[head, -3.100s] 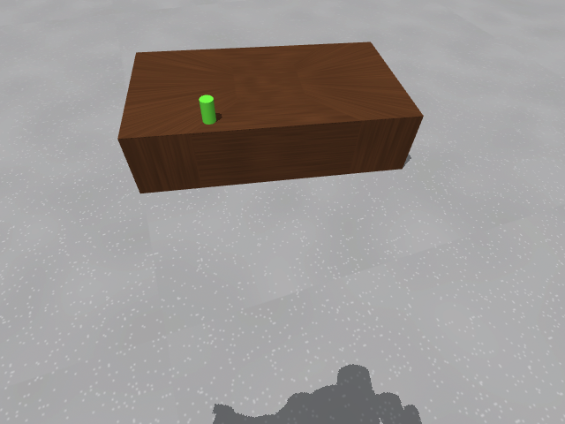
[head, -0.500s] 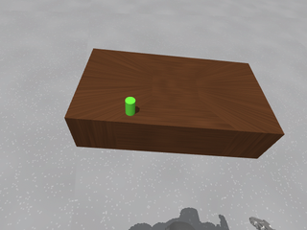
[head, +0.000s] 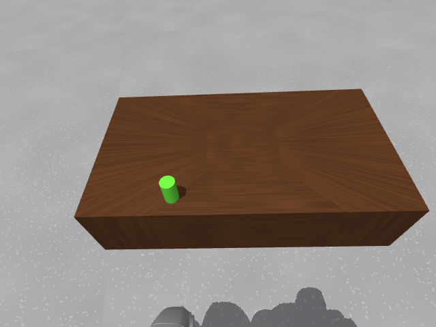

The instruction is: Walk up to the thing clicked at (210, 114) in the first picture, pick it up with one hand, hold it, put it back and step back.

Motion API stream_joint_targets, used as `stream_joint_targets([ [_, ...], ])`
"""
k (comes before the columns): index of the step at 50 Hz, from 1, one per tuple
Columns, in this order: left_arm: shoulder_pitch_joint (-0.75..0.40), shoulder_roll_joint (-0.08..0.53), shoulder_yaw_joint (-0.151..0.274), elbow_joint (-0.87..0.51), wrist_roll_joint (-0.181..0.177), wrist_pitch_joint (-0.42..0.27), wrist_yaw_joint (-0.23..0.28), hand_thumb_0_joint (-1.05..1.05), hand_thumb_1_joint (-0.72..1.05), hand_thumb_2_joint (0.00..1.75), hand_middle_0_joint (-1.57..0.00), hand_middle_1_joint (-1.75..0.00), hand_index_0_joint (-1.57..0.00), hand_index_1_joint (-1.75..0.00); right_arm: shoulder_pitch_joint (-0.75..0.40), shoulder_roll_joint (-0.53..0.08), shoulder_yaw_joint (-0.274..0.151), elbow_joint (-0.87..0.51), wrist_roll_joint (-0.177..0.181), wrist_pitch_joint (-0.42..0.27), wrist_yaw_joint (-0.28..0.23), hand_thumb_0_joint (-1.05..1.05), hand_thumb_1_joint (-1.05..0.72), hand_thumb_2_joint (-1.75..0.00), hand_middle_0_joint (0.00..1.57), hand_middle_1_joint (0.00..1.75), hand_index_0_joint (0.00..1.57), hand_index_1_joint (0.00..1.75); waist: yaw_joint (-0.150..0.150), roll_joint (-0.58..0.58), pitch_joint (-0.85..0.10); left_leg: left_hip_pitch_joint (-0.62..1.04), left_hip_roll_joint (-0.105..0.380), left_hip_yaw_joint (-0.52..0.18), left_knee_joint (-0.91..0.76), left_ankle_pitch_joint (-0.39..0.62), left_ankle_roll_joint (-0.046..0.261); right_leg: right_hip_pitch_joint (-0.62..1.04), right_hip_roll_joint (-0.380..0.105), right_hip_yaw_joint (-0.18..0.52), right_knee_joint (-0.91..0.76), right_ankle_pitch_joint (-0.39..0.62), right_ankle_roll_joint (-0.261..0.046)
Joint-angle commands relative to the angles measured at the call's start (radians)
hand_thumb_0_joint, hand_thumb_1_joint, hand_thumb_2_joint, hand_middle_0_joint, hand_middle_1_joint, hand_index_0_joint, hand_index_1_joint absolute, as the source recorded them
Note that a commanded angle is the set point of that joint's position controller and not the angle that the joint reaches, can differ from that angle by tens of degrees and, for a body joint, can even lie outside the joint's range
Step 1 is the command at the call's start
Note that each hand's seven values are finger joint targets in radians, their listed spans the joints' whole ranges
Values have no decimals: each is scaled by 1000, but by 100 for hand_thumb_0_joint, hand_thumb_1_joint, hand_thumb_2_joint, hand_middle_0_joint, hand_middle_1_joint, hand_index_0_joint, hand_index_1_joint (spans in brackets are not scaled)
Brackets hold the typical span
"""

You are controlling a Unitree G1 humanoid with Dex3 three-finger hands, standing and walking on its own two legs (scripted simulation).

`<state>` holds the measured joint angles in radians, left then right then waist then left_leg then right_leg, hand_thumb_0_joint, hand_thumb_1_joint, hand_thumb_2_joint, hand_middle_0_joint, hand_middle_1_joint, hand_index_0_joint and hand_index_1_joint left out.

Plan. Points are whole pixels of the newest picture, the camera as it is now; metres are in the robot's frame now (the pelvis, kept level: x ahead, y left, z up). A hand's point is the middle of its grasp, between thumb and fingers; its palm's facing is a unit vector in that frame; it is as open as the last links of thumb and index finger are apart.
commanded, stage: walk up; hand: left
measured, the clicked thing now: (169, 189) +0.64 +0.22 -0.39
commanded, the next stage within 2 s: none
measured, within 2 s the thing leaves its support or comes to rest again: neither
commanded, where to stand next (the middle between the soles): +0.27 +0.01 m, yaw +2 degrees
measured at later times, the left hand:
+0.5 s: hand (94, 295) +0.21 +0.29 -0.15, palm faces -0.01 -0.95 -0.32, open 7.4 cm
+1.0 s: hand (121, 253) +0.30 +0.25 -0.16, palm faces +0.03 -0.92 -0.38, open 7.4 cm
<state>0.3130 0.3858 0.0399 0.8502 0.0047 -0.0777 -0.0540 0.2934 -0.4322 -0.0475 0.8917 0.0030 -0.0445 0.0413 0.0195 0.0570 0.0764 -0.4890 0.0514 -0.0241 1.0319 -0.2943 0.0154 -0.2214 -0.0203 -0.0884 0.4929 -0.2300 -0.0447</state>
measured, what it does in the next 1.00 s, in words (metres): walks ahead: left foot, then right foot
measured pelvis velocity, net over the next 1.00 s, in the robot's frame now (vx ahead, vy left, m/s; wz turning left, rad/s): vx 0.20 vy -0.01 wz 0.06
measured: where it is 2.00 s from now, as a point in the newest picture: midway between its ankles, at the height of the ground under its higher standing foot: (230, 324)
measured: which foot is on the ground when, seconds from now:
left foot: up 0.00-0.22, down 0.24-0.68, up 0.70-0.94, down 0.96-1.00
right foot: down 0.00-0.28, up 0.30-0.64, down 0.66-1.00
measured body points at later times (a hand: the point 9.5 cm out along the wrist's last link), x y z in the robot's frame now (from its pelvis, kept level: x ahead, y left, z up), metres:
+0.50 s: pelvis +0.16 +0.01 +0.00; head +0.17 +0.04 +0.45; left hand +0.21 +0.34 -0.13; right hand +0.24 -0.30 -0.09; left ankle +0.17 +0.13 -0.74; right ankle +0.23 -0.15 -0.68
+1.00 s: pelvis +0.20 -0.01 -0.02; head +0.23 -0.02 +0.43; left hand +0.30 +0.30 -0.13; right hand +0.27 -0.32 -0.16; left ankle +0.20 +0.12 -0.74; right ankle +0.30 -0.14 -0.74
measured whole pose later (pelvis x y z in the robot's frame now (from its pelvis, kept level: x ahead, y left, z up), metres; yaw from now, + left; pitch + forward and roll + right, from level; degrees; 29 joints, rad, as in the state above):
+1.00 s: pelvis +0.20 -0.01 -0.02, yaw +3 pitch -2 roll +2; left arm 0.11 0.37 0.02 0.95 0.01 -0.02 0.00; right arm 0.20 -0.38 -0.03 1.03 -0.01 0.01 0.01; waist 0.01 -0.01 0.09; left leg -0.27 0.00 0.01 0.66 -0.34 -0.01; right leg -0.43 -0.10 -0.04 0.69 -0.23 0.01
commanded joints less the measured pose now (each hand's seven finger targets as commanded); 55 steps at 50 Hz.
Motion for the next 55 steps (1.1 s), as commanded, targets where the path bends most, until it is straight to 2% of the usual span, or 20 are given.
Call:
stream_joint_targets([
  [1,40,276,94,-77,0,-25,23,0,90,90,-20,-30,-20,-30,14,-166,-50,-70,-12,-17,2,0,-90,-90,20,30,20,30,19,-186,-6,-90,28,-11,-156,49,-25,82,-236,208,-253,51,-152],
  [8,49,284,91,-96,8,-14,18,0,90,90,-20,-30,-20,-30,-71,-141,-52,-106,-19,-40,10,0,-90,-90,20,30,20,30,32,-161,-22,84,14,78,-403,95,6,64,-250,154,-144,181,-161],
  [11,29,267,74,-106,5,-3,17,0,90,90,-20,-30,-20,-30,49,-164,-71,-67,-18,-54,-2,0,-90,-90,20,30,20,30,-48,-63,-62,368,-45,118,-509,123,32,-72,-185,85,59,186,-114],
  [12,49,226,61,-108,2,-1,17,0,90,90,-20,-30,-20,-30,154,-206,-88,-45,-27,-59,-12,0,-90,-90,20,30,20,30,-97,50,-140,519,-3,36,-561,55,68,-124,-122,32,277,222,-80],
  [14,118,192,52,-99,-10,13,27,0,90,90,-20,-30,-20,-30,182,-315,-114,-91,-28,-63,-33,0,-90,-90,20,30,20,30,-88,155,-164,655,387,-618,-742,-112,238,-463,43,50,629,-308,-3],
  [15,83,268,66,-83,4,24,37,0,90,90,-20,-30,-20,-30,157,-321,-119,-87,0,-58,-30,0,-90,-90,20,30,20,30,-91,99,-109,570,419,-631,-741,-120,290,-457,-29,129,683,-330,-13],
  [19,84,229,59,-46,-8,27,20,0,90,90,-20,-30,-20,-30,72,-223,-72,-108,5,-68,-36,0,-90,-90,20,30,20,30,-33,57,6,353,232,-185,-732,279,158,-346,-69,179,584,-140,4],
  [25,45,195,56,-18,-7,30,10,0,90,90,-20,-30,-20,-30,-46,-213,-59,-135,-15,-50,-30,0,-90,-90,20,30,20,30,-11,135,53,163,166,-5,-749,172,200,-215,-80,66,322,-12,58],
  [29,5,175,53,10,-4,14,41,0,90,90,-20,-30,-20,-30,-42,-208,-49,-109,-7,-19,-35,0,-90,-90,20,30,20,30,-17,116,-41,176,168,3,-568,482,180,-71,-28,19,177,80,52],
  [31,60,182,54,51,-4,4,54,0,90,90,-20,-30,-20,-30,-89,-179,-39,-110,9,1,-38,0,-90,-90,20,30,20,30,27,37,-93,165,110,44,-417,342,125,58,14,1,28,206,40],
  [32,73,214,63,62,1,-4,61,0,90,90,-20,-30,-20,-30,-62,-125,-21,-102,15,7,-38,0,-90,-90,20,30,20,30,40,-83,-124,154,59,73,-287,200,86,121,-24,46,-42,266,30],
  [33,62,281,78,55,10,-13,68,0,90,90,-20,-30,-20,-30,-8,-62,2,-102,21,12,-38,0,-90,-90,20,30,20,30,30,-276,-159,50,-7,97,-152,-81,38,178,-200,271,-66,408,-8],
  [34,10,284,67,24,9,-12,71,0,90,90,-20,-30,-20,-30,45,-53,13,-74,15,32,-43,0,-90,-90,20,30,20,30,-9,-226,-143,64,-47,-11,-130,-260,20,88,-340,504,-145,282,-71],
  [35,-65,313,69,13,2,-1,72,0,90,90,-20,-30,-20,-30,29,-138,-17,-58,14,44,-53,0,-90,-90,20,30,20,30,-8,-215,-138,94,-18,-8,-94,-317,21,40,-369,521,-142,159,-174],
  [36,-98,303,66,11,5,5,74,0,90,90,-20,-30,-20,-30,4,-157,-22,-38,9,46,-57,0,-90,-90,20,30,20,30,-7,-219,-123,84,2,-17,-101,-326,16,12,-349,505,-138,112,-182],
  [39,-142,271,54,22,13,13,74,0,90,90,-20,-30,-20,-30,3,-156,-23,18,13,53,-51,0,-90,-90,20,30,20,30,-18,-266,-127,94,4,-25,-147,-241,6,-15,-251,343,-135,-46,-106],
  [47,-234,250,52,37,5,46,69,0,90,90,-20,-30,-20,-30,-1,-149,-26,109,-19,38,-45,0,-90,-90,20,30,20,30,-32,-220,-132,274,-41,63,-467,-34,-1,-150,-229,241,-38,-101,-95],
  [50,-225,156,21,56,-15,55,63,0,90,90,-20,-30,-20,-30,-139,-223,-35,83,-30,19,-47,0,-90,-90,20,30,20,30,13,52,-77,168,167,-287,-704,-157,88,-187,-62,95,104,-204,19],
  [51,-248,203,37,86,-8,59,65,0,90,90,-20,-30,-20,-30,-194,-241,-35,79,-22,23,-42,0,-90,-90,20,30,20,30,7,68,-27,23,196,-282,-724,-251,129,-66,-20,71,175,-228,19],
  [55,-220,193,26,132,-8,43,57,0,90,90,-20,-30,-20,-30,-213,-147,1,100,-20,15,-42,0,-90,-90,20,30,20,30,24,30,-51,77,70,-90,-624,-5,37,36,-88,132,9,64,5],
])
